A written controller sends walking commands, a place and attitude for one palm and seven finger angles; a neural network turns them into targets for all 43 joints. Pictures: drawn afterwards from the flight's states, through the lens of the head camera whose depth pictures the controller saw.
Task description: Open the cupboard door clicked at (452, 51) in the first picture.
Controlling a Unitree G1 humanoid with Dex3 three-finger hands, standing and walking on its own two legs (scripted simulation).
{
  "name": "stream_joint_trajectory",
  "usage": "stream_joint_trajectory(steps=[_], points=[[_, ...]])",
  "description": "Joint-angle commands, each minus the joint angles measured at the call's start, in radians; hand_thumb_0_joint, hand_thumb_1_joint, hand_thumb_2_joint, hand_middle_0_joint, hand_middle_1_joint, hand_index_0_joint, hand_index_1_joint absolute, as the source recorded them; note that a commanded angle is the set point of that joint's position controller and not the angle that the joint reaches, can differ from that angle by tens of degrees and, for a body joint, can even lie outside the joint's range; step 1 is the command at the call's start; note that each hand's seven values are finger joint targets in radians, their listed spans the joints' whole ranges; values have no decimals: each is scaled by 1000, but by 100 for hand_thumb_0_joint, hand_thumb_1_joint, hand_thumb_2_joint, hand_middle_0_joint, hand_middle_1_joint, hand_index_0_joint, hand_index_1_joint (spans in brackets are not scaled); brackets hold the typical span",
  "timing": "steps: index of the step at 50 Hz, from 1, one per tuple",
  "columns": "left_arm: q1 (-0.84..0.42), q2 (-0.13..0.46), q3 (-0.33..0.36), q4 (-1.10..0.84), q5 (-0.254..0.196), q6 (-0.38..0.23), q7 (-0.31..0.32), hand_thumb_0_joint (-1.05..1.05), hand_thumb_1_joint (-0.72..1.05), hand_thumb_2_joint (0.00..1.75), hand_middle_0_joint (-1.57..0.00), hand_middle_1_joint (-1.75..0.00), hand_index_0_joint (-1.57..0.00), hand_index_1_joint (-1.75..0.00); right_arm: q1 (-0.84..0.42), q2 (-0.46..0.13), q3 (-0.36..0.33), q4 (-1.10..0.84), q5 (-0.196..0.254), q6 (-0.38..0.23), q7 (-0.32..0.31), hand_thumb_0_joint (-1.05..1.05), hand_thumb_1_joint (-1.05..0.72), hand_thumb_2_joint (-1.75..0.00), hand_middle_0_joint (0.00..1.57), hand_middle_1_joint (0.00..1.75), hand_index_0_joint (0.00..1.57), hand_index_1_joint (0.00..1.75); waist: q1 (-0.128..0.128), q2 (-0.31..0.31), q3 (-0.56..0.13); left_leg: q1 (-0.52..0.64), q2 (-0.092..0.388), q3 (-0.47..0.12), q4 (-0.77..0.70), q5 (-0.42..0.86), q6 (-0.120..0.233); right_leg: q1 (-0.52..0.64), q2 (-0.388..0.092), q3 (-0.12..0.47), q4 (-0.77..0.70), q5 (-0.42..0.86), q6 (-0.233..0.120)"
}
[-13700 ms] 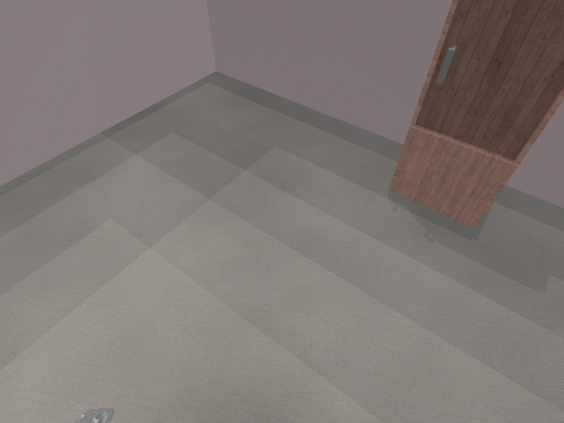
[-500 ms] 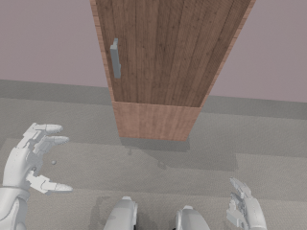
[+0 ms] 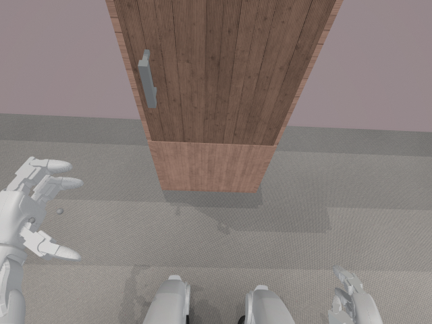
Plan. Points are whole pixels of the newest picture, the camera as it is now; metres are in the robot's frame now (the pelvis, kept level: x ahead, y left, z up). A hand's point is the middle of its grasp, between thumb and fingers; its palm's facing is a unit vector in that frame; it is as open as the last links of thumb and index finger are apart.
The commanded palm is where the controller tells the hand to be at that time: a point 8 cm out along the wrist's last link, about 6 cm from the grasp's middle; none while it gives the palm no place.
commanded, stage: raise the hand with hooked fingers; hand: left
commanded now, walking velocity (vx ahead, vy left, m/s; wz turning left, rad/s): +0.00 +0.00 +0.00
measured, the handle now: (149, 80) +0.60 +0.19 +0.04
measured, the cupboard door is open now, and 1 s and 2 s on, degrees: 0 0 0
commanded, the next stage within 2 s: move the hooked fingers beside the handle in 0.34 s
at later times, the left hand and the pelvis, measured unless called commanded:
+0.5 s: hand (65, 210) +0.29 +0.27 +0.04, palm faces +0.04 -1.00 -0.05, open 14.0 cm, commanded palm +0.28 +0.31 +0.05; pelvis +0.00 +0.00 +0.00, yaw +0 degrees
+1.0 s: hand (90, 162) +0.38 +0.26 +0.04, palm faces +0.04 -1.00 -0.03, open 14.0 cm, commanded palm +0.36 +0.30 +0.04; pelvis +0.00 +0.00 +0.00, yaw -1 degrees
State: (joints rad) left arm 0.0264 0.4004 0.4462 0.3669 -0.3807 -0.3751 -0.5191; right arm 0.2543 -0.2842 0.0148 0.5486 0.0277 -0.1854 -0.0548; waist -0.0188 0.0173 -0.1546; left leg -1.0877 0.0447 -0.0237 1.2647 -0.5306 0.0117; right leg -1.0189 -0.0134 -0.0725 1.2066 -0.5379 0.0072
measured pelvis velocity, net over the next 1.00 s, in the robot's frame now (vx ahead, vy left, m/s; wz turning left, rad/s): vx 0.00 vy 0.00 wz -0.01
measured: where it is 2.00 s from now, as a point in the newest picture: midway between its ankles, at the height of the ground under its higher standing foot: outside the picture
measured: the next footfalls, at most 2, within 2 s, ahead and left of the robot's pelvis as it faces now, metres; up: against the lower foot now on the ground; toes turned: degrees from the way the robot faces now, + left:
none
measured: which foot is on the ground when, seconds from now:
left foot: down 0.00-1.00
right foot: down 0.00-1.00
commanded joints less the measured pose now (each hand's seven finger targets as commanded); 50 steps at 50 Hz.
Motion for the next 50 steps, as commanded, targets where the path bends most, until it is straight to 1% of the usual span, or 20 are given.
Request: stream_joint_trajectory(steps=[1,6,13,16,20,22,25,27,28,33,34,36,38,41,42,43,45,47,48,50], points=[[-94,239,103,-188,-26,-64,9,0,-50,30,-30,-120,-30,-120,6,-151,-70,-136,7,-50,-12,0,-90,-90,20,30,20,30,18,81,-315,274,-32,-20,-189,268,10,149,43,22,-158,183,-33],[-109,241,101,-197,-21,-80,21,0,-50,30,-30,-120,-30,-120,8,-149,-70,-137,7,-44,-15,0,-90,-90,20,30,20,30,13,75,-326,274,-33,-14,-186,252,13,161,42,33,-165,175,-31],[-117,225,87,-161,-23,-74,4,0,-50,30,-30,-120,-30,-120,6,-148,-67,-133,8,-37,-20,0,-90,-90,20,30,20,30,3,61,-302,251,-34,-11,-175,240,15,155,41,37,-166,178,-28],[-119,243,100,-181,-23,-73,0,0,-50,30,-30,-120,-30,-120,5,-147,-66,-138,7,-36,-21,0,-90,-90,20,30,20,30,15,77,-334,266,-33,-10,-170,274,15,174,42,39,-156,213,-31],[-116,235,93,-193,-26,-70,6,0,-50,30,-30,-120,-30,-120,2,-144,-64,-143,6,-36,-19,0,-90,-90,20,30,20,30,13,85,-321,273,-33,-15,-173,279,14,163,46,31,-154,211,-35],[-113,236,98,-205,-22,-71,9,0,-50,30,-30,-120,-30,-120,2,-145,-66,-143,7,-34,-19,0,-90,-90,20,30,20,30,16,86,-345,288,-33,-17,-176,295,12,168,43,27,-148,228,-32],[-226,209,59,-166,-15,-70,17,0,-50,30,-30,-120,-30,-120,11,-148,-63,-120,5,-36,-26,0,-90,-90,20,30,20,30,-21,66,-300,267,-30,-21,-155,265,14,110,47,25,-145,205,-30],[-256,229,68,-134,-3,-70,17,0,-50,30,-30,-120,-30,-120,11,-152,-65,-112,6,-34,-28,0,-90,-90,20,30,20,30,-14,76,-314,264,-29,-22,-161,233,11,108,42,30,-149,171,-31],[-281,216,50,-124,2,-66,16,0,-50,30,-30,-120,-30,-120,9,-153,-62,-112,7,-33,-29,0,-90,-90,20,30,20,30,-19,76,-315,266,-30,-22,-162,233,13,105,41,28,-149,171,-31],[-413,245,34,-98,35,-48,27,0,-50,30,-30,-120,-30,-120,18,-156,-62,-99,7,-22,-33,0,-90,-90,20,30,20,30,-21,100,-365,308,-24,-26,-169,257,11,105,38,29,-148,188,-34],[-398,253,50,-62,40,-41,35,0,-50,30,-30,-120,-30,-120,24,-156,-62,-97,6,-16,-32,0,-90,-90,20,30,20,30,-15,88,-359,301,-25,-25,-172,260,11,110,38,29,-153,191,-34],[-448,278,63,-64,49,-46,49,0,-50,30,-30,-120,-30,-120,27,-155,-59,-95,4,-8,-30,0,-90,-90,20,30,20,30,-9,111,-390,321,-22,-27,-174,294,7,117,38,28,-142,214,-37],[-429,260,55,-45,56,-41,65,0,-50,30,-30,-120,-30,-120,31,-151,-60,-97,3,1,-23,0,-90,-90,20,30,20,30,-3,114,-396,342,-21,-29,-186,321,2,121,37,21,-144,231,-36],[-439,249,50,8,65,-40,84,0,-50,30,-30,-120,-30,-120,44,-148,-60,-93,2,18,-14,0,-90,-90,20,30,20,30,-10,91,-384,324,-21,-20,-187,327,5,137,40,24,-151,251,-33],[-453,275,71,31,70,-41,91,0,-50,30,-30,-120,-30,-120,47,-152,-60,-90,2,26,-13,0,-90,-90,20,30,20,30,-10,69,-379,301,-21,-19,-188,312,6,150,40,26,-152,245,-32],[-477,272,66,58,78,-42,96,0,-50,30,-30,-120,-30,-120,52,-153,-60,-86,3,33,-13,0,-90,-90,20,30,20,30,-20,57,-364,286,-21,-16,-185,303,8,143,40,27,-151,244,-30],[-539,278,64,84,83,-56,99,0,-50,30,-30,-120,-30,-120,61,-154,-60,-79,1,41,-13,0,-90,-90,20,30,20,30,-27,57,-352,279,-20,-18,-180,294,9,132,44,27,-147,234,-34],[-558,290,74,105,91,-72,96,0,-50,30,-30,-120,-30,-120,71,-157,-64,-71,-1,49,-12,0,-90,-90,20,30,20,30,-27,75,-380,297,-18,-13,-178,302,7,127,42,33,-149,241,-32],[-595,274,51,123,95,-76,92,0,-50,30,-30,-120,-30,-120,73,-155,-60,-67,-1,53,-10,0,-90,-90,20,30,20,30,-36,77,-369,286,-21,-11,-176,294,9,125,41,35,-151,240,-31],[-681,291,51,160,100,-91,88,0,-50,30,-30,-120,-30,-120,86,-159,-61,-50,-1,59,-14,0,-90,-90,20,30,20,30,-54,71,-366,277,-17,-13,-159,288,13,104,46,38,-143,237,-33]])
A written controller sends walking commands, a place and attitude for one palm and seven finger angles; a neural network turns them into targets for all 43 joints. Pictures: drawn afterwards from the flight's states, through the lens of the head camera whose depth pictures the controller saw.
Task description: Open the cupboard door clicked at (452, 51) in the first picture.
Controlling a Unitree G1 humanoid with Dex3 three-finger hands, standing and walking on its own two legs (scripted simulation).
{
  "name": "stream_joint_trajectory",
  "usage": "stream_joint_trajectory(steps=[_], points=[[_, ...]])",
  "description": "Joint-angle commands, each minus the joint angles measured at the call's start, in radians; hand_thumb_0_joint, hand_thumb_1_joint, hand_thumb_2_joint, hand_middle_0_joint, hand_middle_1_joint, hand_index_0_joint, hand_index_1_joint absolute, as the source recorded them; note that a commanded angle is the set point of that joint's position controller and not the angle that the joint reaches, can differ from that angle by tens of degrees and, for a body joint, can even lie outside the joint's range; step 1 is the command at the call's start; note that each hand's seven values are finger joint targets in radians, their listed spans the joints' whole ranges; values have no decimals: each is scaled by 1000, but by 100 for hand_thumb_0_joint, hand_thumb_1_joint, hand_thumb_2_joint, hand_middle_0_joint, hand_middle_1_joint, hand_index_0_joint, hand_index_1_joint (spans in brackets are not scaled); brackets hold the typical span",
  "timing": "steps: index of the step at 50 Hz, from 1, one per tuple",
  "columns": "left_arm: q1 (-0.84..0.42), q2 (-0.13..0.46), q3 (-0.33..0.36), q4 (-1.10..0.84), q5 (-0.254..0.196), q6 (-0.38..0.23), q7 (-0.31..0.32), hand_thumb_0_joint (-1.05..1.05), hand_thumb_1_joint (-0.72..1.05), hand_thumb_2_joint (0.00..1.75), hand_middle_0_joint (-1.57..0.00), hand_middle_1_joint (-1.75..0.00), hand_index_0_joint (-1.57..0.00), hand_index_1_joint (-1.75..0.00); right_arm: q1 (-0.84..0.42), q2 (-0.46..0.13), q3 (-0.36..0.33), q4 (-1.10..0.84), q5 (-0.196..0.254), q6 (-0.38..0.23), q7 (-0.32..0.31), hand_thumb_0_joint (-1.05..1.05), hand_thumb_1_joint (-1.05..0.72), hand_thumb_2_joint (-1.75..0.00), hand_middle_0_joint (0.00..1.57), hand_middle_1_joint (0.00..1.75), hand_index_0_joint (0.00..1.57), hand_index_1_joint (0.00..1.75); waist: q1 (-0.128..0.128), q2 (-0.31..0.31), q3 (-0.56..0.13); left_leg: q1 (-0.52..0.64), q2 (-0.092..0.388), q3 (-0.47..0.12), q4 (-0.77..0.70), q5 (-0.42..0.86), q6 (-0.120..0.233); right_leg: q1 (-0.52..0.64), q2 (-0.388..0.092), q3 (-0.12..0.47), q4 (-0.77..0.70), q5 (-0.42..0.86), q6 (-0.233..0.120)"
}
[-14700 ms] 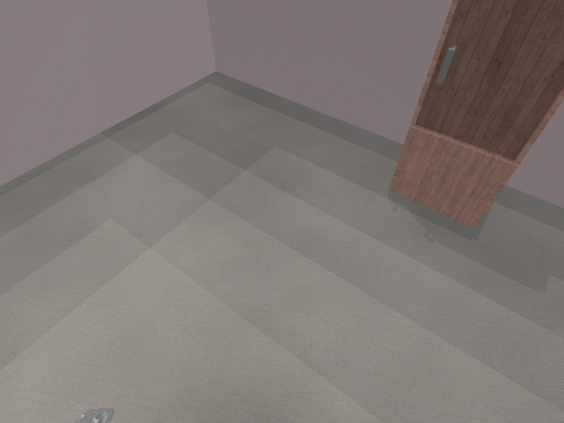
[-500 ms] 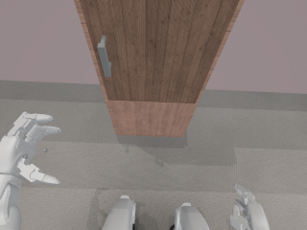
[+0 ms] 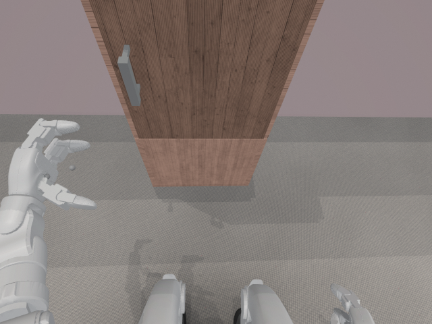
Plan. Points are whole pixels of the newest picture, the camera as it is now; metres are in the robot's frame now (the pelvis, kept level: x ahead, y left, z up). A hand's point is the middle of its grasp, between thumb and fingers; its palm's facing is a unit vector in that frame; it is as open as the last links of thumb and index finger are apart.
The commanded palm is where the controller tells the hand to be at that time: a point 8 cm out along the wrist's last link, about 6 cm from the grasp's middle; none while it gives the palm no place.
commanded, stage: move the hooked fingers beside the handle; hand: left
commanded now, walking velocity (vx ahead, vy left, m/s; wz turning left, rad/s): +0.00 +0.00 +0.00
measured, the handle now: (131, 76) +0.59 +0.20 +0.04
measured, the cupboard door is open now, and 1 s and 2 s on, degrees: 0 0 0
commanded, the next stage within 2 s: slide the fingers in behind the handle in 1.84 s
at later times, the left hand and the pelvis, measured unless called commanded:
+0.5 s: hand (83, 131) +0.45 +0.26 +0.04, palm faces +0.06 -1.00 -0.02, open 14.0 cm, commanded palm +0.44 +0.30 +0.03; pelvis -0.01 +0.00 -0.02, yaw -1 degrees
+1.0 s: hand (103, 97) +0.53 +0.25 +0.03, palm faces +0.05 -1.00 -0.02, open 14.0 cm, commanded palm +0.53 +0.28 +0.03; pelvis -0.01 +0.00 -0.03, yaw -2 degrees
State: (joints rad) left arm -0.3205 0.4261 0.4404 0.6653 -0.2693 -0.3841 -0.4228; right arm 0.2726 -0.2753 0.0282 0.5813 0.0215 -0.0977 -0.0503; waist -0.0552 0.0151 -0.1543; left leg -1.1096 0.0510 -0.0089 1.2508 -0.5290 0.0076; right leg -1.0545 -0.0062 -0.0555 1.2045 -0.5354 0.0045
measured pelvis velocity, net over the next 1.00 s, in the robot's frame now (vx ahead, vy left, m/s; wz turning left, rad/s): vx -0.01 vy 0.00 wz -0.04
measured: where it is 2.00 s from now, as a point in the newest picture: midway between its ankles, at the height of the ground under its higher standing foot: outside the picture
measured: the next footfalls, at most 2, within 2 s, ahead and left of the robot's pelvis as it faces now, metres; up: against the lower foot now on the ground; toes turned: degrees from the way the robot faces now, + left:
none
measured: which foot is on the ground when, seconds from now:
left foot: down 0.00-1.00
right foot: down 0.00-1.00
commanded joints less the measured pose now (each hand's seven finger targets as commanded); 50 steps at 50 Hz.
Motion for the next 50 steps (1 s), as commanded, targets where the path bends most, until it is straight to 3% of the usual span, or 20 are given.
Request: stream_joint_trajectory(steps=[1,2,3,6,8,10,16,19,21,23,25,28,32,34,37,39,41,43,47,50], points=[[-353,295,81,-126,-5,-90,-10,0,-50,30,-30,-120,-30,-120,76,-172,-77,-73,2,-25,-19,0,-90,-90,20,30,20,30,-8,73,-399,313,-21,-32,-145,306,15,148,37,20,-135,247,-30],[-346,288,71,-103,0,-91,-14,0,-50,30,-30,-120,-30,-120,76,-169,-76,-76,3,-21,-17,0,-90,-90,20,30,20,30,-3,102,-396,315,-24,-28,-149,301,12,145,36,23,-138,240,-31],[-387,275,51,-99,5,-94,-17,0,-50,30,-30,-120,-30,-120,78,-170,-76,-71,3,-18,-16,0,-90,-90,20,30,20,30,-15,104,-396,322,-23,-31,-147,298,14,129,35,20,-138,235,-30],[-431,317,81,-64,14,-103,-13,0,-50,30,-30,-120,-30,-120,99,-176,-80,-56,0,-6,-15,0,-90,-90,20,30,20,30,-6,114,-450,356,-19,-37,-135,355,11,126,36,20,-124,271,-33],[-466,300,63,-47,20,-103,-9,0,-50,30,-30,-120,-30,-120,103,-174,-80,-50,-1,3,-12,0,-90,-90,20,30,20,30,-15,123,-450,370,-18,-41,-136,359,10,109,35,17,-125,267,-30],[-479,330,85,2,22,-100,-3,0,-50,30,-30,-120,-30,-120,113,-178,-77,-47,-3,14,-11,0,-90,-90,20,30,20,30,-19,80,-436,327,-19,-39,-128,353,16,130,41,20,-122,278,-31],[-572,426,150,99,50,-114,0,0,-50,30,-30,-120,-30,-120,131,-179,-72,-42,-9,44,-8,0,-90,-90,20,30,20,30,-25,73,-454,249,-20,-20,-97,336,25,166,41,39,-110,306,-22],[-619,429,133,150,63,-122,-17,0,-50,30,-30,-120,-30,-120,136,-178,-69,-36,-9,56,-5,0,-90,-90,20,30,20,30,-38,90,-438,236,-19,-18,-87,327,26,147,43,41,-109,301,-22],[-693,434,116,154,69,-128,-26,0,-50,30,-30,-120,-30,-120,144,-183,-67,-28,-12,62,-3,0,-90,-90,20,30,20,30,-50,140,-461,279,-15,-32,-81,340,23,97,44,34,-97,289,-26],[-707,409,91,186,73,-120,-31,0,-50,30,-30,-120,-30,-120,151,-187,-69,-24,-11,68,-2,0,-90,-90,20,30,20,30,-61,138,-462,299,-13,-41,-78,336,23,60,46,28,-101,267,-25],[-763,422,90,183,71,-120,-29,0,-50,30,-30,-120,-30,-120,159,-194,-68,-18,-14,73,-5,0,-90,-90,20,30,20,30,-74,146,-469,313,-12,-52,-73,342,25,33,47,24,-97,258,-28],[-782,470,119,209,85,-108,-18,0,-50,30,-30,-120,-30,-120,170,-199,-66,-11,-17,85,-4,0,-90,-90,20,30,20,30,-70,149,-506,310,-10,-53,-66,358,24,40,44,23,-93,267,-24],[-855,480,106,237,109,-101,7,0,-50,30,-30,-120,-30,-120,181,-201,-59,-5,-21,98,0,0,-90,-90,20,30,20,30,-88,152,-489,307,-6,-66,-65,341,23,2,48,15,-90,235,-26],[-905,477,88,269,122,-92,22,0,-50,30,-30,-120,-30,-120,184,-201,-54,-3,-22,103,-1,0,-90,-90,20,30,20,30,-111,147,-460,275,-6,-65,-59,305,27,-19,48,16,-94,212,-22],[-979,540,108,290,145,-93,40,0,-50,30,-30,-120,-30,-120,194,-210,-44,-4,-29,107,-3,0,-90,-90,20,30,20,30,-122,165,-479,257,-5,-72,-49,289,27,-33,50,15,-83,194,-25],[-1009,543,100,284,158,-95,49,0,-50,30,-30,-120,-30,-120,205,-211,-41,-4,-35,112,2,0,-90,-90,20,30,20,30,-122,217,-509,290,-5,-80,-47,314,23,-51,50,10,-74,199,-28],[-1014,551,103,299,164,-92,51,0,-50,30,-30,-120,-30,-120,218,-214,-40,-5,-38,119,5,0,-90,-90,20,30,20,30,-129,217,-542,317,-1,-88,-39,364,22,-60,52,5,-64,226,-29],[-1027,553,97,345,172,-73,53,0,-50,30,-30,-120,-30,-120,227,-215,-36,-3,-38,129,8,0,-90,-90,20,30,20,30,-144,202,-507,292,3,-86,-32,353,24,-76,52,3,-69,222,-25],[-1083,629,129,376,194,-45,64,0,-50,30,-30,-120,-30,-120,246,-223,-23,-15,-41,144,6,0,-90,-90,20,30,20,30,-157,185,-518,229,4,-83,-13,345,33,-58,54,6,-59,231,-21],[-1159,641,116,345,207,-51,69,0,-50,30,-30,-120,-30,-120,261,-219,-19,-11,-47,146,11,0,-90,-90,20,30,20,30,-169,238,-560,251,5,-89,1,374,32,-71,58,6,-46,245,-24]])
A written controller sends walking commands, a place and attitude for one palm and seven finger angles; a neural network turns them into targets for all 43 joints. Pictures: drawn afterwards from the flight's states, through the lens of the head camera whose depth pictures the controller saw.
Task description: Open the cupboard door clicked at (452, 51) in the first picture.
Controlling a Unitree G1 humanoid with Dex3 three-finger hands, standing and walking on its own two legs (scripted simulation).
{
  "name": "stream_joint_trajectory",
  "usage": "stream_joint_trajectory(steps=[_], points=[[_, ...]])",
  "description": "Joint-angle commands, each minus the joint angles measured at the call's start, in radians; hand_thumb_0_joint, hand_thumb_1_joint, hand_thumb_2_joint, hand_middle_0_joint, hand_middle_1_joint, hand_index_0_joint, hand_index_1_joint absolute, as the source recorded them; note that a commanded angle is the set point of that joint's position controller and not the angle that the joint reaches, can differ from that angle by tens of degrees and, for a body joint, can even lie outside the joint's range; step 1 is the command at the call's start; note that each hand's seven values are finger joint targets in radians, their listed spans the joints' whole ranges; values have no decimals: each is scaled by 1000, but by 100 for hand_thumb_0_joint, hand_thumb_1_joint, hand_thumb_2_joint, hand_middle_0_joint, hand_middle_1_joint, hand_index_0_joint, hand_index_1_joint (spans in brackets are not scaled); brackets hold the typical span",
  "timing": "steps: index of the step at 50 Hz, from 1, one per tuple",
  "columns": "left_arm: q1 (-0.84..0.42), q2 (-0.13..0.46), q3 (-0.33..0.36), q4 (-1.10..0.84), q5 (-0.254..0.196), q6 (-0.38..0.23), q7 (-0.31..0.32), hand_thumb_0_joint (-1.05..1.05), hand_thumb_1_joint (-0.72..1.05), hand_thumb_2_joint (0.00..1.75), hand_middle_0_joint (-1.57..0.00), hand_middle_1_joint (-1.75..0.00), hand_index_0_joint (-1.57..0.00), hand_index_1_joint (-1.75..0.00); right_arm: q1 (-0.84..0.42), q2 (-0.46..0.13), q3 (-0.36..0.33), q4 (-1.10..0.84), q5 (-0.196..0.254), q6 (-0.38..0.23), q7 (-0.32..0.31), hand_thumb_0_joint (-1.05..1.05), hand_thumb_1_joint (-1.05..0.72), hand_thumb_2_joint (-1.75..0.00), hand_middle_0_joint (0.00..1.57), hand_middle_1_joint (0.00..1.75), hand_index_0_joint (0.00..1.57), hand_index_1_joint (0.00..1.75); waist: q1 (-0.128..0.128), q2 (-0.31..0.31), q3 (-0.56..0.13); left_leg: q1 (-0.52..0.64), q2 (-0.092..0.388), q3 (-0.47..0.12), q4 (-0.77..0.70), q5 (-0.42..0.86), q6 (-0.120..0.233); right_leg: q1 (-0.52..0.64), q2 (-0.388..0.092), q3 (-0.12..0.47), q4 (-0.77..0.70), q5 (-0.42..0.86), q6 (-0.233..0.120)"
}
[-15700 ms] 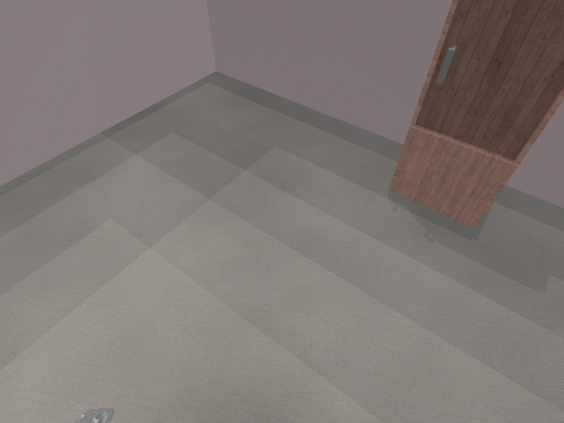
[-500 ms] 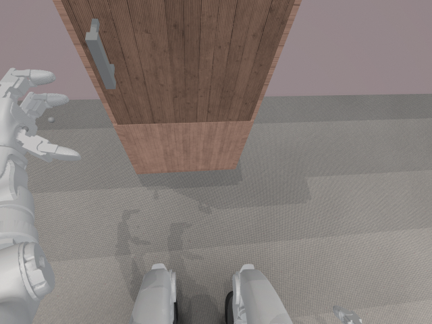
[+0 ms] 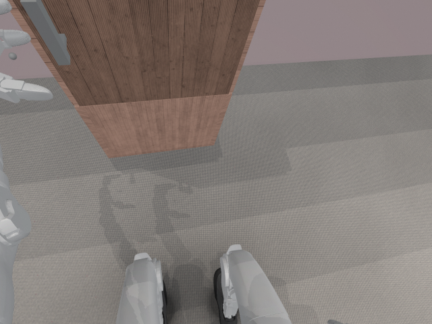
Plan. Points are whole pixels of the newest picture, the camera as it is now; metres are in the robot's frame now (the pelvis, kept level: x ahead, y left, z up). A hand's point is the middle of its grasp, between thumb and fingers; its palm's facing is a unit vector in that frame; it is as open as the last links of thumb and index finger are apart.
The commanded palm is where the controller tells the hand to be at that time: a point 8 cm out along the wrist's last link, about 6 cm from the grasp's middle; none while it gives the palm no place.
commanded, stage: move the hooked fingers beside the handle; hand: left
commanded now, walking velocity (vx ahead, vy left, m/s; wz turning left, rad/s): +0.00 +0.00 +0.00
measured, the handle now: (49, 23) +0.60 +0.22 +0.07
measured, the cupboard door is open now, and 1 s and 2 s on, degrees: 0 0 0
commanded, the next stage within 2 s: slide the fingers in behind the handle in 0.84 s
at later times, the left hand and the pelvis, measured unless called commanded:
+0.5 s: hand (13, 52) +0.55 +0.27 +0.07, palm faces +0.08 -1.00 -0.02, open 14.0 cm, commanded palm +0.53 +0.29 +0.06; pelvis +0.01 +0.00 +0.01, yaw +0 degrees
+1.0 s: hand (12, 56) +0.54 +0.27 +0.06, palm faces +0.10 -1.00 -0.02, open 14.0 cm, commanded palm +0.53 +0.29 +0.06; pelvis +0.01 +0.00 +0.00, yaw +0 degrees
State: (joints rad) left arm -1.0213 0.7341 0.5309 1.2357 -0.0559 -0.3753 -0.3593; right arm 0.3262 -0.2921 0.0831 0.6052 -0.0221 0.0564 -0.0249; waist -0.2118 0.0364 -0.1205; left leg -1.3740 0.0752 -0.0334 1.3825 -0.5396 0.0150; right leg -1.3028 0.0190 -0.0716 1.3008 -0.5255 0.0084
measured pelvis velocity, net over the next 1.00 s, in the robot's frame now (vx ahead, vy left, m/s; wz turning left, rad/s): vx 0.01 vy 0.00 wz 0.00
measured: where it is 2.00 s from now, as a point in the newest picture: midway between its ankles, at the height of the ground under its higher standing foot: (193, 314)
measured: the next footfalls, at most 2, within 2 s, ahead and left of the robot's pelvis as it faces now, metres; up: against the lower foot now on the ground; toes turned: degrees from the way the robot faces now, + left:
none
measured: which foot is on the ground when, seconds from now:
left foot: down 0.00-1.00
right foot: down 0.00-1.00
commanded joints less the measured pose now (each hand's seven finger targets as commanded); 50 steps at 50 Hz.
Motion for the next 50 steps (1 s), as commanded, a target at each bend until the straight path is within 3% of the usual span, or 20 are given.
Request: stream_joint_trajectory(steps=[1,3,5,7,8,10,13,16,20,24,28,32,35,38,40,42,44,47,48,50], points=[[-451,354,45,-217,-2,-59,7,0,-50,30,-30,-120,-30,-120,214,-205,-75,-33,-5,-4,-13,0,-90,-90,20,30,20,30,-8,220,-605,524,-16,-68,-130,398,21,177,32,18,-142,240,-28],[-437,377,54,-199,8,-48,3,0,-50,30,-30,-120,-30,-120,224,-207,-71,-35,-6,3,-11,0,-90,-90,20,30,20,30,-8,212,-605,510,-15,-66,-125,406,23,187,33,18,-140,249,-27],[-381,337,36,-186,5,-34,-8,0,-50,30,-30,-120,-30,-120,232,-203,-72,-42,-6,10,-4,0,-90,-90,20,30,20,30,-1,225,-613,535,-15,-68,-130,440,23,185,35,13,-138,271,-30],[-351,370,66,-230,-2,-28,-15,0,-50,30,-30,-120,-30,-120,238,-207,-76,-46,-6,22,-2,0,-90,-90,20,30,20,30,19,236,-641,567,-10,-70,-137,481,17,202,35,10,-139,298,-29],[-338,339,53,-225,-9,-20,-20,0,-50,30,-30,-120,-30,-120,235,-203,-77,-48,-5,23,0,0,-90,-90,20,30,20,30,13,227,-630,558,-11,-65,-136,469,19,201,36,13,-146,299,-26],[-352,358,70,-240,-13,-21,-21,0,-50,30,-30,-120,-30,-120,238,-203,-77,-45,-4,26,-1,0,-90,-90,20,30,20,30,9,201,-615,541,-9,-70,-136,459,23,202,38,12,-142,293,-27],[-402,359,69,-304,-17,-37,-13,0,-50,30,-30,-120,-30,-120,239,-201,-82,-32,-5,25,0,0,-90,-90,20,30,20,30,6,240,-630,572,-8,-70,-140,451,19,196,38,15,-154,281,-26],[-405,339,66,-354,-21,-60,-3,0,-50,30,-30,-120,-30,-120,246,-198,-90,-17,-9,23,5,0,-90,-90,20,30,20,30,12,284,-675,668,-5,-86,-150,517,8,177,38,6,-154,297,-32],[-369,227,-2,-304,-27,-44,1,0,-50,30,-30,-120,-30,-120,245,-189,-92,-6,-7,24,10,0,-90,-90,20,30,20,30,-5,257,-597,685,-5,-89,-166,511,9,148,39,-1,-176,283,-33],[-315,222,0,-258,-24,-29,14,0,-50,30,-30,-120,-30,-120,232,-187,-90,-18,-5,28,7,0,-90,-90,20,30,20,30,3,216,-550,622,-11,-70,-172,468,13,179,38,4,-187,281,-29],[-328,298,51,-290,-22,-69,26,0,-50,30,-30,-120,-30,-120,216,-187,-86,-30,-7,27,5,0,-90,-90,20,30,20,30,18,213,-570,591,-16,-57,-164,481,15,238,38,16,-178,316,-30],[-301,258,26,-277,-24,-90,16,0,-50,30,-30,-120,-30,-120,207,-183,-88,-35,-4,28,10,0,-90,-90,20,30,20,30,17,222,-567,609,-16,-57,-163,504,11,234,38,13,-171,331,-31],[-309,209,-6,-251,-38,-82,5,0,-50,30,-30,-120,-30,-120,201,-185,-88,-37,1,29,9,0,-90,-90,20,30,20,30,0,193,-534,588,-18,-57,-161,464,17,212,38,15,-177,306,-30],[-354,248,7,-244,-36,-76,5,0,-50,30,-30,-120,-30,-120,196,-192,-86,-33,2,29,0,0,-90,-90,20,30,20,30,-7,179,-544,548,-19,-53,-153,407,20,214,37,20,-176,274,-26],[-378,238,-2,-269,-37,-86,4,0,-50,30,-30,-120,-30,-120,198,-190,-86,-30,0,23,-1,0,-90,-90,20,30,20,30,-8,212,-559,579,-18,-60,-150,424,19,193,37,19,-170,275,-30],[-378,279,26,-276,-33,-92,7,0,-50,30,-30,-120,-30,-120,199,-194,-86,-26,-2,24,-2,0,-90,-90,20,30,20,30,5,217,-600,584,-19,-60,-144,436,17,210,36,21,-166,280,-30],[-380,266,12,-260,-29,-85,6,0,-50,30,-30,-120,-30,-120,196,-190,-84,-25,-1,23,-1,0,-90,-90,20,30,20,30,-2,213,-591,560,-20,-55,-137,424,20,214,37,24,-165,280,-28],[-386,312,33,-219,-23,-67,2,0,-50,30,-30,-120,-30,-120,198,-196,-75,-30,0,23,-6,0,-90,-90,20,30,20,30,-11,183,-560,499,-19,-51,-129,391,26,222,37,26,-162,269,-25],[-375,318,33,-221,-19,-63,0,0,-50,30,-30,-120,-30,-120,199,-194,-74,-35,1,24,-5,0,-90,-90,20,30,20,30,-1,197,-566,494,-21,-48,-131,388,26,233,37,28,-162,271,-26],[-388,272,5,-271,-23,-69,-4,0,-50,30,-30,-120,-30,-120,201,-190,-80,-34,-2,21,-1,0,-90,-90,20,30,20,30,-1,245,-614,561,-19,-59,-134,425,21,204,37,21,-153,279,-32]])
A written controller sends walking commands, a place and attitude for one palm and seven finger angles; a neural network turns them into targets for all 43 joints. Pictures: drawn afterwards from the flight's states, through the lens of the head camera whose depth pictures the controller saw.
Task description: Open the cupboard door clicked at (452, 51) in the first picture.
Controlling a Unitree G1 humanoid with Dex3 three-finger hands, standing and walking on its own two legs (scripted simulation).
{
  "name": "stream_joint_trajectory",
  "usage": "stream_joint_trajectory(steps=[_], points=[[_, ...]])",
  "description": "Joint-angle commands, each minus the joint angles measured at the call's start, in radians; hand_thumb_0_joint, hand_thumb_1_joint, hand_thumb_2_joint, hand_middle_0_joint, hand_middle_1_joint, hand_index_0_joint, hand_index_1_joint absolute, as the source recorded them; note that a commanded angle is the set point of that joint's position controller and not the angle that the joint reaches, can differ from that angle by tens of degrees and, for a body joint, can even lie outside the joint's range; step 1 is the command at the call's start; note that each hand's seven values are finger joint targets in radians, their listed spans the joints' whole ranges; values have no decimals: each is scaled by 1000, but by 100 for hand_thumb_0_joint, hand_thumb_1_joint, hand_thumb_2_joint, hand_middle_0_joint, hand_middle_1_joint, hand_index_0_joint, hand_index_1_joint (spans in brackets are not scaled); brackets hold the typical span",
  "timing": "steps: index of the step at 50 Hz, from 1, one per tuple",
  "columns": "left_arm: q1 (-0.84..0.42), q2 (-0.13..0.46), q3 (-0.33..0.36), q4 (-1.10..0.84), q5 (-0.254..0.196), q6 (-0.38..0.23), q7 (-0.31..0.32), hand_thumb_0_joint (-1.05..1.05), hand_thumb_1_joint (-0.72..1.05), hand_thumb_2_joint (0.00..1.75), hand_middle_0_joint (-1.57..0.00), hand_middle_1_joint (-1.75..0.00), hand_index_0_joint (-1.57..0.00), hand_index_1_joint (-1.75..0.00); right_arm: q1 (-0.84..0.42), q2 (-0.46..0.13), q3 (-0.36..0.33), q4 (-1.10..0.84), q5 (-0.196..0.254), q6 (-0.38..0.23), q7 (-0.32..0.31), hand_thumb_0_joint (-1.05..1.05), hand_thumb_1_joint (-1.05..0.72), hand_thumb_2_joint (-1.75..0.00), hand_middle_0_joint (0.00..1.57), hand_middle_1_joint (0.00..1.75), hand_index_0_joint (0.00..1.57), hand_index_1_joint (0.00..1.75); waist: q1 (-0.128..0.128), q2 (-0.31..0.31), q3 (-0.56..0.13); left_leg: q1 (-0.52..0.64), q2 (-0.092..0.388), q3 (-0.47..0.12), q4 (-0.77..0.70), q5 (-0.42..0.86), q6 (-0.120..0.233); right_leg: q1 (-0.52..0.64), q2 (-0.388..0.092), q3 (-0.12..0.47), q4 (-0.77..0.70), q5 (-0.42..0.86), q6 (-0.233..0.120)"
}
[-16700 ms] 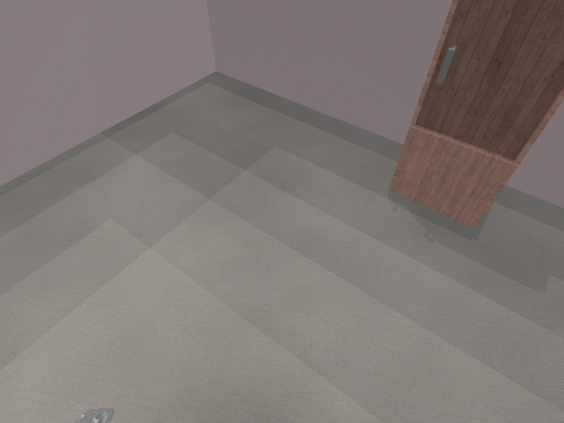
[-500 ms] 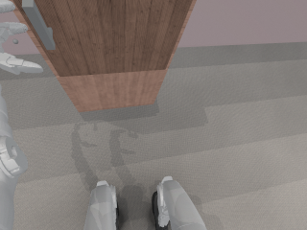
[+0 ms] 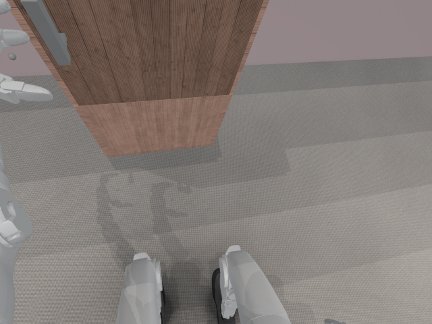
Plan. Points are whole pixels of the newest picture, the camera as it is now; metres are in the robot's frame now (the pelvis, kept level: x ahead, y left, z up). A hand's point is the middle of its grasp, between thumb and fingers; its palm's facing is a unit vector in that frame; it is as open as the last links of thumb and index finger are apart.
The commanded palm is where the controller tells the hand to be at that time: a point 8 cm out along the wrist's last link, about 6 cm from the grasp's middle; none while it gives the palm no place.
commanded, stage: slide the fingers in behind the handle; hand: left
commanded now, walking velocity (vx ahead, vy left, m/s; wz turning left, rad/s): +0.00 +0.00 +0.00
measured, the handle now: (49, 23) +0.59 +0.22 +0.07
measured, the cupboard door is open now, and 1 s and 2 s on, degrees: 0 0 0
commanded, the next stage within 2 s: close the thumb around the handle in 1.54 s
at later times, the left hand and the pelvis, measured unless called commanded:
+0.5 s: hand (35, 53) +0.54 +0.24 +0.06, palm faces +0.10 -1.00 +0.00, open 14.0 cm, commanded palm +0.52 +0.26 +0.06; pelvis +0.00 +0.00 +0.01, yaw +0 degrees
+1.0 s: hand (53, 52) +0.54 +0.22 +0.06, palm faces +0.11 -0.99 -0.02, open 14.0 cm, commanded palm +0.53 +0.23 +0.06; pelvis +0.01 +0.00 +0.01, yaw +1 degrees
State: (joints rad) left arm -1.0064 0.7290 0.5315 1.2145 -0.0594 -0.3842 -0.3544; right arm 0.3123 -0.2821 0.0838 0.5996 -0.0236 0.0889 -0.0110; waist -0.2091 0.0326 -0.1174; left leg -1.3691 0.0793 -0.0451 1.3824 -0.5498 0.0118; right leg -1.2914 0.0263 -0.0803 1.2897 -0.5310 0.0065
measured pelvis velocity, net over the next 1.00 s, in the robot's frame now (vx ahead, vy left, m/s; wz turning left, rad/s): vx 0.01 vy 0.00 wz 0.02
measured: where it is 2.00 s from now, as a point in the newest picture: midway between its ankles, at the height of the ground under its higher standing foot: (191, 314)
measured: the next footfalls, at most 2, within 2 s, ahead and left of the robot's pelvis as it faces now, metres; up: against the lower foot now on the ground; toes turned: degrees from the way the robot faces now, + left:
none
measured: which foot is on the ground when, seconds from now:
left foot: down 0.00-1.00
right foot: down 0.00-1.00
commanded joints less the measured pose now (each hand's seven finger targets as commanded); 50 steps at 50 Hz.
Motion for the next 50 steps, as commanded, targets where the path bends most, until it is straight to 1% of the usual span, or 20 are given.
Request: stream_joint_trajectory(steps=[1,3,4,7,9,17,20,23,25,27,29,31,32,38,39,42,43,46,48,50], points=[[-385,268,5,-231,-23,-56,-9,0,-50,30,-30,-120,-30,-120,217,-201,-81,-26,0,-11,-14,0,-90,-90,20,30,20,30,-3,237,-614,562,-20,-51,-134,439,21,182,31,25,-144,282,-29],[-413,272,3,-224,-27,-49,-5,0,-50,30,-30,-120,-30,-120,218,-205,-80,-21,0,-11,-16,0,-90,-90,20,30,20,30,-14,218,-583,535,-19,-53,-137,401,23,175,31,26,-150,254,-26],[-423,249,-14,-224,-27,-44,-3,0,-50,30,-30,-120,-30,-120,219,-203,-81,-19,0,-13,-16,0,-90,-90,20,30,20,30,-22,220,-581,535,-19,-52,-139,389,24,169,31,26,-153,248,-25],[-424,244,-9,-257,-22,-47,13,0,-50,30,-30,-120,-30,-120,228,-201,-86,-15,-4,-15,-13,0,-90,-90,20,30,20,30,-9,260,-614,585,-19,-57,-145,422,18,157,29,23,-152,257,-29],[-409,244,0,-256,-21,-45,27,0,-50,30,-30,-120,-30,-120,233,-199,-85,-13,-6,-14,-10,0,-90,-90,20,30,20,30,-4,235,-610,578,-19,-60,-150,426,18,172,30,18,-153,259,-29],[-432,148,-59,-271,-9,-65,66,0,-50,30,-30,-120,-30,-120,241,-191,-93,5,-13,-16,2,0,-90,-90,20,30,20,30,-24,242,-584,634,-17,-72,-169,428,10,130,31,11,-166,247,-32],[-427,156,-42,-238,-15,-66,75,0,-50,30,-30,-120,-30,-120,243,-191,-90,7,-13,-16,-1,0,-90,-90,20,30,20,30,-25,215,-557,588,-22,-64,-168,398,16,147,31,14,-167,240,-33],[-405,136,-47,-264,-11,-77,91,0,-50,30,-30,-120,-30,-120,241,-183,-93,-3,-16,-15,6,0,-90,-90,20,30,20,30,-4,242,-590,620,-24,-62,-173,447,10,163,30,12,-163,264,-34],[-402,124,-53,-276,-6,-91,100,0,-50,30,-30,-120,-30,-120,242,-181,-96,-1,-18,-15,10,0,-90,-90,20,30,20,30,-11,222,-596,626,-23,-62,-168,461,12,170,31,16,-162,280,-34],[-401,105,-65,-255,-7,-91,106,0,-50,30,-30,-120,-30,-120,235,-180,-96,-1,-16,-11,12,0,-90,-90,20,30,20,30,-17,217,-563,603,-25,-55,-170,430,11,166,30,17,-170,266,-31],[-391,131,-40,-246,-10,-92,112,0,-50,30,-30,-120,-30,-120,233,-182,-95,-6,-16,-10,9,0,-90,-90,20,30,20,30,-9,184,-562,567,-27,-50,-173,409,15,206,31,21,-172,267,-30],[-389,91,-65,-245,-8,-99,115,0,-50,30,-30,-120,-30,-120,231,-177,-96,-6,-15,-10,12,0,-90,-90,20,30,20,30,-11,201,-574,588,-29,-51,-172,422,12,188,31,19,-167,269,-32],[-403,109,-55,-255,-4,-102,123,0,-50,30,-30,-120,-30,-120,231,-180,-96,-6,-17,-9,12,0,-90,-90,20,30,20,30,-11,199,-573,586,-28,-53,-171,423,12,190,30,20,-165,269,-31],[-399,65,-81,-231,4,-106,144,0,-50,30,-30,-120,-30,-120,231,-173,-97,-8,-19,-5,17,0,-90,-90,20,30,20,30,-15,190,-563,574,-32,-46,-168,416,13,195,30,23,-167,273,-29],[-418,45,-98,-235,3,-104,146,0,-50,30,-30,-120,-30,-120,227,-172,-98,-6,-19,-7,18,0,-90,-90,20,30,20,30,-30,178,-557,557,-32,-43,-164,395,17,193,30,26,-171,268,-27],[-419,52,-95,-212,4,-101,147,0,-50,30,-30,-120,-30,-120,232,-174,-98,-3,-18,-5,15,0,-90,-90,20,30,20,30,-32,160,-553,535,-33,-39,-158,391,19,203,30,29,-169,275,-26],[-444,22,-120,-220,1,-99,144,0,-50,30,-30,-120,-30,-120,234,-170,-98,-1,-18,-6,15,0,-90,-90,20,30,20,30,-45,155,-553,531,-36,-36,-156,390,23,208,29,32,-173,282,-23],[-437,30,-109,-241,1,-104,144,0,-50,30,-30,-120,-30,-120,241,-172,-104,3,-21,-5,16,0,-90,-90,20,30,20,30,-29,193,-599,578,-34,-43,-155,426,17,200,28,28,-164,298,-29],[-435,-34,-157,-251,-2,-103,142,0,-50,30,-30,-120,-30,-120,238,-165,-106,5,-21,-4,20,0,-90,-90,20,30,20,30,-34,204,-602,599,-37,-42,-156,437,15,193,28,26,-169,304,-29],[-464,-64,-176,-250,-8,-105,148,0,-50,30,-30,-120,-30,-120,245,-165,-108,14,-23,-5,21,0,-90,-90,20,30,20,30,-49,200,-581,618,-34,-52,-161,438,15,168,29,20,-171,295,-31]])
